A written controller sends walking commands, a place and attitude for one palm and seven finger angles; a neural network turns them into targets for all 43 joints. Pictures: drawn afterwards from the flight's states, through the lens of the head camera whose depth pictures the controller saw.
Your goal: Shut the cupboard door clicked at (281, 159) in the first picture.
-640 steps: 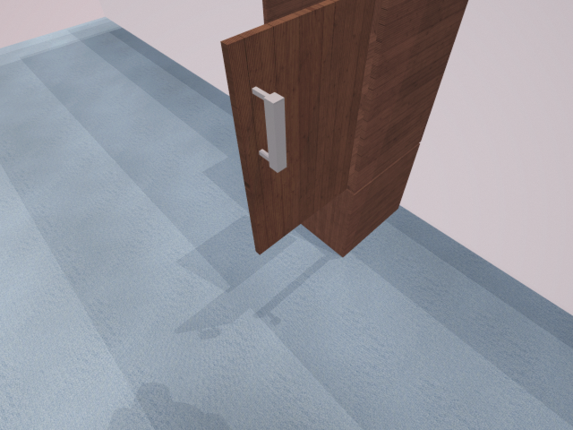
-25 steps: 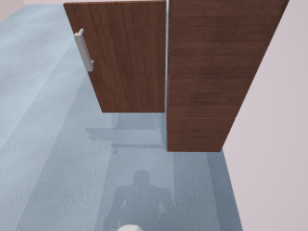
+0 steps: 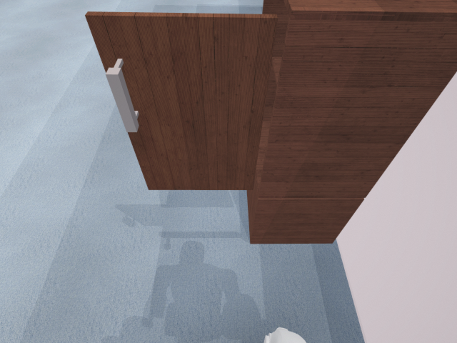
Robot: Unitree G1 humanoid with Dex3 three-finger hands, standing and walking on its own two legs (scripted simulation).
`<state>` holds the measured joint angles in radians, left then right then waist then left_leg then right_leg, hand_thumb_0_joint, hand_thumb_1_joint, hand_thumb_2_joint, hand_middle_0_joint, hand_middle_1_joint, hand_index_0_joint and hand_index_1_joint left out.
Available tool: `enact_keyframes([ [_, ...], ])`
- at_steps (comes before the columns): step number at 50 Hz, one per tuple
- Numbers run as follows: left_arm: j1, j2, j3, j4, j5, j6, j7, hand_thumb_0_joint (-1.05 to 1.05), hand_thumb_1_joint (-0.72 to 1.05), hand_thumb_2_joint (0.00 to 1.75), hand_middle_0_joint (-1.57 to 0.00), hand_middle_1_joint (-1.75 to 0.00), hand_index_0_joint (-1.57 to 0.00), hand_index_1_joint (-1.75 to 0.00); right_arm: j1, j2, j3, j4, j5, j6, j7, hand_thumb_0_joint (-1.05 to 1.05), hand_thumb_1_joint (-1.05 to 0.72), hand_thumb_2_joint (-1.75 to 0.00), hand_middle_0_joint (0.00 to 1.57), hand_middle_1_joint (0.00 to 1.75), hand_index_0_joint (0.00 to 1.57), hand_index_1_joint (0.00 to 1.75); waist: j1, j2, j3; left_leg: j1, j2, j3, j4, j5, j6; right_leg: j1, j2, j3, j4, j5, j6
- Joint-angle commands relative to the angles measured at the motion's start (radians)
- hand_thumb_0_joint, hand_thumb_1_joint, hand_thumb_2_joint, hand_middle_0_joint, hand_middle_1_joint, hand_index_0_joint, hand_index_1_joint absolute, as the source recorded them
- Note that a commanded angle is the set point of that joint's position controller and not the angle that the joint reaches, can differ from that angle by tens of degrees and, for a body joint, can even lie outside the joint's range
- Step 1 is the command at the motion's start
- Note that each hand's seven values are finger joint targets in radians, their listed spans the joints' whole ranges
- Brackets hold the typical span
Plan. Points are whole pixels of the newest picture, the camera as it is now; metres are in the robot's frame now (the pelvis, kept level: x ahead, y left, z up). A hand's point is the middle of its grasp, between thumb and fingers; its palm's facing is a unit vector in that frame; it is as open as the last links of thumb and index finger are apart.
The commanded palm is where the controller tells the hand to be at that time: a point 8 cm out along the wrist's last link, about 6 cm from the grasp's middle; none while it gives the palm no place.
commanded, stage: take the last steps up to it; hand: left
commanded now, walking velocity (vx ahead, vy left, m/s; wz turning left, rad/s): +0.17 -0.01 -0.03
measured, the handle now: (126, 96) +0.61 +0.28 +0.07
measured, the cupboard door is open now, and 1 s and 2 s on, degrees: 90 90 90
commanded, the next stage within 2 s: come to a stop and stand still in 0.08 s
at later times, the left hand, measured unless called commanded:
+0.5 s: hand (140, 332) +0.17 +0.20 -0.19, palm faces +0.04 -0.98 -0.22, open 7.3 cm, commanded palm none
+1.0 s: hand out of the picture +0.12 +0.17 -0.18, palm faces -0.01 -0.97 -0.26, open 7.4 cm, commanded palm none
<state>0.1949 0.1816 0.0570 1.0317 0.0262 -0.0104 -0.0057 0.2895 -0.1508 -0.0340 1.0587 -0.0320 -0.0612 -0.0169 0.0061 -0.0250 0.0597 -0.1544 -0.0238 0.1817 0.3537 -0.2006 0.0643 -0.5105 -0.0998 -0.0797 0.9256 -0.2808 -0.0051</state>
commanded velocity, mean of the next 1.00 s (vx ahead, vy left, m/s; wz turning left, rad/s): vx -0.08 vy -0.01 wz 0.00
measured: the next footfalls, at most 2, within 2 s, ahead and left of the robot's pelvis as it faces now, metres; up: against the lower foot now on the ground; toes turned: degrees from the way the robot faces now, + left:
right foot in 0.16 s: +0.15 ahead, -0.12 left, +0.00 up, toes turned -7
left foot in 0.46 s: +0.16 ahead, +0.09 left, +0.00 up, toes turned +0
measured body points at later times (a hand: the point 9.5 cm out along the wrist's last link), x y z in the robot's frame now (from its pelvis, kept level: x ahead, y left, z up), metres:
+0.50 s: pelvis +0.12 +0.01 -0.01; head +0.15 +0.02 +0.44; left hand +0.16 +0.25 -0.17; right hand +0.16 -0.23 -0.16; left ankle +0.15 +0.11 -0.74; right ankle +0.11 -0.11 -0.74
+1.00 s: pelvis +0.07 -0.03 -0.02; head +0.08 -0.03 +0.43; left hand +0.12 +0.22 -0.16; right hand +0.13 -0.28 -0.16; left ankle +0.12 +0.09 -0.74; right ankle +0.03 -0.12 -0.74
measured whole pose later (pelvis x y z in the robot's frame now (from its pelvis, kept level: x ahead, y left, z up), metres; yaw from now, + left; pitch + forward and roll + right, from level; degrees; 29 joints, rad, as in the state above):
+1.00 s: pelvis +0.07 -0.03 -0.02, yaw -1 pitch -1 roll -1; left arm 0.31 0.19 0.02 0.90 0.04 0.02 0.05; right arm 0.24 -0.21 -0.06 0.92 -0.03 0.04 -0.02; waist 0.00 0.02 0.04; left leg -0.36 0.03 0.02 0.68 -0.31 0.02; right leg -0.19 0.03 -0.07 0.61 -0.40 -0.04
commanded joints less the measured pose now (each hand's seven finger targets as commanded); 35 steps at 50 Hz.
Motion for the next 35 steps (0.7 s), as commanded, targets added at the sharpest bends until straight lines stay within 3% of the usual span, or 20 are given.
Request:
enact_keyframes([
  [1,-0.002,0.015,-0.005,-0.060,-0.003,-0.008,-0.008,0.00,0.90,0.90,-0.20,-0.30,-0.20,-0.30,0.084,-0.128,-0.020,-0.008,0.000,-0.009,-0.004,0.00,-0.90,-0.90,0.20,0.30,0.20,0.30,-0.009,0.060,0.013,-0.016,0.316,-0.203,-0.183,0.108,0.121,0.057,-0.007,0.018,-0.165,0.028,-0.005],
  [4,-0.017,0.026,-0.002,-0.067,-0.001,-0.007,-0.005,0.00,0.90,0.90,-0.20,-0.30,-0.20,-0.30,0.080,-0.129,-0.020,0.004,-0.001,0.002,-0.005,0.00,-0.90,-0.90,0.20,0.30,0.20,0.30,-0.004,0.075,0.022,-0.034,0.309,-0.191,-0.136,0.075,0.106,0.148,0.016,0.000,-0.259,0.021,-0.006],
  [5,0.003,0.041,0.003,-0.067,-0.001,-0.011,-0.004,0.00,0.90,0.90,-0.20,-0.30,-0.20,-0.30,0.076,-0.119,-0.017,0.006,0.001,0.007,-0.004,0.00,-0.90,-0.90,0.20,0.30,0.20,0.30,0.009,0.039,0.028,-0.073,0.293,-0.183,-0.097,0.041,0.095,0.220,0.026,0.001,-0.321,0.025,-0.013],
  [6,0.047,0.047,0.005,-0.053,0.000,-0.016,-0.003,0.00,0.90,0.90,-0.20,-0.30,-0.20,-0.30,0.068,-0.115,-0.011,0.011,0.002,0.007,-0.003,0.00,-0.90,-0.90,0.20,0.30,0.20,0.30,0.031,0.023,0.004,-0.087,0.253,-0.149,-0.033,0.037,0.061,0.306,0.044,-0.009,-0.398,0.070,-0.018],
  [7,0.110,0.079,0.013,-0.028,0.001,-0.026,0.002,0.00,0.90,0.90,-0.20,-0.30,-0.20,-0.30,0.065,-0.098,-0.008,0.010,0.009,0.006,-0.001,0.00,-0.90,-0.90,0.20,0.30,0.20,0.30,0.055,-0.040,-0.031,-0.142,0.187,-0.103,0.085,0.010,0.021,0.437,0.017,0.048,-0.463,0.109,-0.036],
  [8,0.190,0.142,0.025,-0.004,0.003,-0.037,0.008,0.00,0.90,0.90,-0.20,-0.30,-0.20,-0.30,0.072,-0.072,-0.006,-0.002,0.016,0.006,0.004,0.00,-0.90,-0.90,0.20,0.30,0.20,0.30,0.078,-0.174,-0.070,-0.293,0.080,-0.028,0.261,-0.143,-0.032,0.581,-0.143,0.274,-0.541,0.135,-0.108],
  [9,0.247,0.207,0.035,0.009,-0.008,-0.039,0.014,0.00,0.90,0.90,-0.20,-0.30,-0.20,-0.30,0.079,-0.074,-0.006,-0.017,0.017,0.013,0.008,0.00,-0.90,-0.90,0.20,0.30,0.20,0.30,0.080,-0.272,-0.088,-0.390,0.022,-0.010,0.468,-0.411,-0.064,0.632,-0.305,0.456,-0.646,0.172,-0.219],
  [10,0.222,0.193,0.029,-0.001,-0.013,-0.035,0.026,0.00,0.90,0.90,-0.20,-0.30,-0.20,-0.30,0.039,-0.088,-0.009,-0.027,0.017,0.025,0.006,0.00,-0.90,-0.90,0.20,0.30,0.20,0.30,0.081,-0.157,-0.042,-0.376,0.057,-0.098,0.567,-0.449,-0.065,0.532,-0.341,0.443,-0.680,0.249,-0.259],
  [11,0.140,0.136,0.016,-0.011,-0.012,-0.046,0.036,0.00,0.90,0.90,-0.20,-0.30,-0.20,-0.30,0.017,-0.067,-0.006,-0.010,0.021,0.029,-0.001,0.00,-0.90,-0.90,0.20,0.30,0.20,0.30,0.041,-0.130,-0.034,-0.346,0.089,-0.162,0.581,-0.359,-0.072,0.466,-0.282,0.365,-0.647,0.482,-0.233],
  [13,0.065,0.108,-0.002,-0.029,-0.014,-0.048,0.040,0.00,0.90,0.90,-0.20,-0.30,-0.20,-0.30,0.053,-0.034,0.006,0.018,0.030,0.047,-0.009,0.00,-0.90,-0.90,0.20,0.30,0.20,0.30,-0.001,-0.096,-0.091,-0.247,0.088,-0.158,0.511,-0.303,-0.100,0.458,-0.222,0.197,-0.577,0.846,-0.199],
  [16,0.038,0.131,0.003,-0.026,-0.014,-0.039,0.048,0.00,0.90,0.90,-0.20,-0.30,-0.20,-0.30,0.060,-0.017,0.007,0.027,0.036,0.066,-0.008,0.00,-0.90,-0.90,0.20,0.30,0.20,0.30,-0.009,-0.057,-0.138,-0.173,0.056,-0.118,0.361,-0.207,-0.118,0.452,-0.184,0.119,-0.523,0.963,-0.177],
  [19,0.036,0.147,0.016,-0.018,-0.015,-0.017,0.050,0.00,0.90,0.90,-0.20,-0.30,-0.20,-0.30,0.055,-0.045,-0.007,0.017,0.027,0.085,-0.010,0.00,-0.90,-0.90,0.20,0.30,0.20,0.30,-0.012,-0.073,-0.135,-0.107,0.040,-0.105,0.217,-0.076,-0.124,0.417,-0.172,0.122,-0.478,0.794,-0.148],
  [21,0.023,0.139,0.018,-0.024,-0.018,-0.002,0.049,0.00,0.90,0.90,-0.20,-0.30,-0.20,-0.30,0.066,-0.078,-0.019,0.008,0.021,0.083,-0.010,0.00,-0.90,-0.90,0.20,0.30,0.20,0.30,-0.022,-0.075,-0.115,-0.021,0.075,-0.118,0.095,0.132,-0.106,0.337,-0.137,0.103,-0.418,0.621,-0.093],
  [22,0.033,0.123,0.014,-0.034,-0.020,0.006,0.046,0.00,0.90,0.90,-0.20,-0.30,-0.20,-0.30,0.054,-0.120,-0.028,-0.008,0.018,0.078,-0.011,0.00,-0.90,-0.90,0.20,0.30,0.20,0.30,-0.014,0.010,-0.123,0.033,0.163,-0.199,0.099,0.379,-0.065,0.267,-0.080,0.065,-0.376,0.464,-0.046],
  [23,0.044,0.090,0.008,-0.044,-0.023,0.014,0.046,0.00,0.90,0.90,-0.20,-0.30,-0.20,-0.30,0.031,-0.165,-0.035,-0.029,0.013,0.077,-0.016,0.00,-0.90,-0.90,0.20,0.30,0.20,0.30,-0.005,0.107,-0.123,0.025,0.276,-0.296,0.080,0.593,0.006,0.230,-0.010,0.019,-0.333,0.234,-0.003],
  [24,0.053,0.072,0.001,-0.047,-0.022,0.023,0.050,0.00,0.90,0.90,-0.20,-0.30,-0.20,-0.30,0.014,-0.196,-0.039,-0.040,0.012,0.080,-0.019,0.00,-0.90,-0.90,0.20,0.30,0.20,0.30,-0.005,0.174,-0.099,-0.032,0.340,-0.325,0.035,0.614,0.070,0.244,0.042,0.006,-0.247,-0.096,0.011],
  [25,0.050,0.071,0.002,-0.043,-0.021,0.039,0.051,0.00,0.90,0.90,-0.20,-0.30,-0.20,-0.30,-0.021,-0.181,-0.036,-0.049,0.010,0.079,-0.023,0.00,-0.90,-0.90,0.20,0.30,0.20,0.30,-0.002,0.209,-0.061,-0.075,0.352,-0.350,-0.022,0.551,0.110,0.218,0.070,0.029,-0.111,-0.270,0.011],
  [28,0.057,0.079,0.011,-0.036,-0.017,0.058,0.043,0.00,0.90,0.90,-0.20,-0.30,-0.20,-0.30,-0.072,-0.176,-0.030,-0.077,0.003,0.077,-0.038,0.00,-0.90,-0.90,0.20,0.30,0.20,0.30,0.001,0.165,-0.028,-0.095,0.358,-0.357,-0.010,0.517,0.150,0.143,0.066,0.112,0.068,-0.298,0.007],
  [32,0.068,0.075,0.010,-0.049,-0.016,0.053,0.037,0.00,0.90,0.90,-0.20,-0.30,-0.20,-0.30,-0.078,-0.205,-0.045,-0.092,0.004,0.078,-0.036,0.00,-0.90,-0.90,0.20,0.30,0.20,0.30,-0.018,0.135,-0.144,0.043,0.337,-0.323,0.021,0.492,0.138,0.135,0.080,0.088,0.004,-0.257,0.020],
  [35,0.067,0.070,0.003,-0.061,-0.012,0.049,0.033,0.00,0.90,0.90,-0.20,-0.30,-0.20,-0.30,-0.072,-0.206,-0.050,-0.088,0.006,0.078,-0.033,0.00,-0.90,-0.90,0.20,0.30,0.20,0.30,-0.031,0.173,-0.147,0.056,0.335,-0.322,0.018,0.433,0.129,0.171,0.078,0.065,-0.126,-0.244,0.012],
])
